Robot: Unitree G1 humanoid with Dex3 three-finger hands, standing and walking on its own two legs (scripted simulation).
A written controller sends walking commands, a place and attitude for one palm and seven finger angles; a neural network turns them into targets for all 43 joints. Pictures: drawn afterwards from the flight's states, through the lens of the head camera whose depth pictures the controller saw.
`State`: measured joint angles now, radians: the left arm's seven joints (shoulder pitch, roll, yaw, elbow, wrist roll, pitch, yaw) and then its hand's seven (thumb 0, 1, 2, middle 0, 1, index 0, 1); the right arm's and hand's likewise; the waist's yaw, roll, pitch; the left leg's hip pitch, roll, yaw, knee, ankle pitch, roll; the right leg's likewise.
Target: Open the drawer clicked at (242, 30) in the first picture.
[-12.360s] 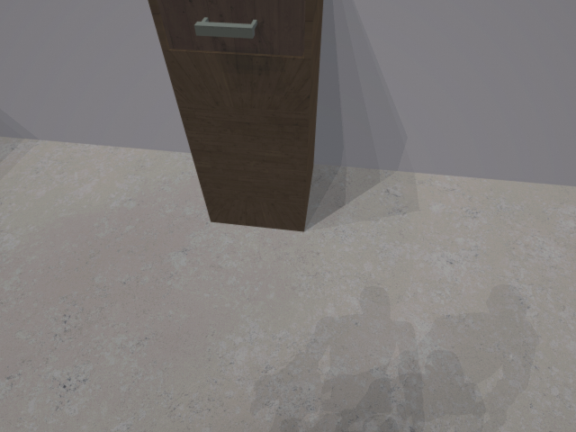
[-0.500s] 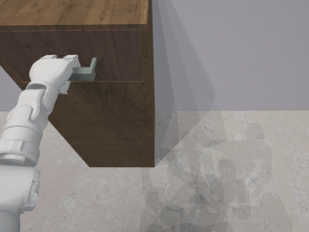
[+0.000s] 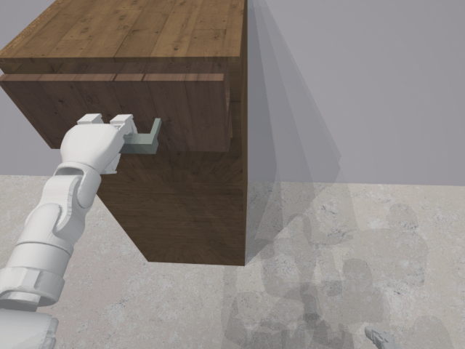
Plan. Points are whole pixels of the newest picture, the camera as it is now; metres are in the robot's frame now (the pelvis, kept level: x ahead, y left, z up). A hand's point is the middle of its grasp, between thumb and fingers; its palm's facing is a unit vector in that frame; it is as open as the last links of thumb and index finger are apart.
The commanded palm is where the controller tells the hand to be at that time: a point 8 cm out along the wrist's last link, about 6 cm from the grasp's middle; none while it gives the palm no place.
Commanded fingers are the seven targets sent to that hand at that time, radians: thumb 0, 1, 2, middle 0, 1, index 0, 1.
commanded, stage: pull the drawer open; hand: left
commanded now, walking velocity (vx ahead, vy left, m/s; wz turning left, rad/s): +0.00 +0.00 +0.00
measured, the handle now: (118, 133) +0.45 +0.24 +0.12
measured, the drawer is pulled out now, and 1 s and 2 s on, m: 0.05 0.17 0.28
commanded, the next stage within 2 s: none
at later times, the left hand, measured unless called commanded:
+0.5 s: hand (95, 196) +0.33 +0.25 +0.10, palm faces +0.01 -0.04 -1.00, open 5.8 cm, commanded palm +0.30 +0.25 +0.16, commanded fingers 0.00 0.90 0.90 -0.40 -1.35 -0.40 -1.35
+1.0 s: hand (82, 228) +0.27 +0.25 +0.10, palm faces +0.03 -0.05 -1.00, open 5.7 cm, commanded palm +0.24 +0.25 +0.16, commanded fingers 0.00 0.90 0.90 -0.40 -1.35 -0.40 -1.35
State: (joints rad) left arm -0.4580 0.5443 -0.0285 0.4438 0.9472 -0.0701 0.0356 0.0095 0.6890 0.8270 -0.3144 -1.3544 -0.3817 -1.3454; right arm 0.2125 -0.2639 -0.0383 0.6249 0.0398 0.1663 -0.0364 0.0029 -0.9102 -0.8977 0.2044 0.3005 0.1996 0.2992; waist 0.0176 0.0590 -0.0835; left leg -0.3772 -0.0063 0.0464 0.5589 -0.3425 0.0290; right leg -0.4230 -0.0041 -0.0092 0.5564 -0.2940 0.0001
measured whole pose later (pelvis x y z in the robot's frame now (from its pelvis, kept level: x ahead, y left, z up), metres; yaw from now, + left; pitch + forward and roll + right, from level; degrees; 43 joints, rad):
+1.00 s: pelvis -0.01 -0.01 +0.00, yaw +1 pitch +3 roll +0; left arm -0.01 0.55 0.02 0.02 0.88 -0.08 0.04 0.02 0.68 0.83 -0.31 -1.35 -0.42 -1.35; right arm 0.12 -0.26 -0.01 0.63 0.01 0.12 -0.06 0.01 -0.91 -0.90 0.20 0.30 0.20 0.30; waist 0.08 0.08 -0.03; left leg -0.26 -0.01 0.03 0.51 -0.30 0.01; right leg -0.31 0.00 -0.03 0.53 -0.28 -0.02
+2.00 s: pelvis -0.02 -0.01 +0.00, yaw +0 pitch +1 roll +0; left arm 0.51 0.56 0.11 -0.39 0.84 -0.04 0.11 0.01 0.67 0.79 -0.33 -1.35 -0.42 -1.35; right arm 0.11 -0.26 0.03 0.58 0.00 0.09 -0.04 0.01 -0.91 -0.90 0.21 0.30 0.20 0.30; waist 0.10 0.09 -0.02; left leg -0.22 0.01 0.04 0.52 -0.31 0.01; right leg -0.27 0.01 -0.02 0.51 -0.27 -0.01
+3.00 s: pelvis -0.02 -0.01 +0.00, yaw +1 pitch +0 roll +0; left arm 0.54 0.57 0.14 -0.45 0.83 -0.03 0.10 0.00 -0.37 0.35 -0.34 -1.22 -0.33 -1.21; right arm 0.12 -0.28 0.03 0.57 -0.01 0.10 -0.05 0.01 -0.91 -0.90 0.21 0.30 0.20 0.30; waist 0.12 0.09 -0.03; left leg -0.23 0.01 0.02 0.54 -0.32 0.01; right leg -0.26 0.01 -0.04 0.52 -0.27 -0.01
